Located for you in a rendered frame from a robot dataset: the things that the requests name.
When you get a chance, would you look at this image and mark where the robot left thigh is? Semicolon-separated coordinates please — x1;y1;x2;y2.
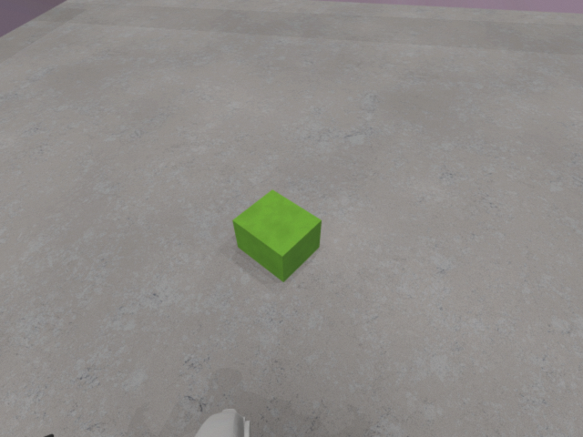
195;412;251;437

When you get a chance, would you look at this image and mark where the carton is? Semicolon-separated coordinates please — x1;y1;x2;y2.
233;190;322;282

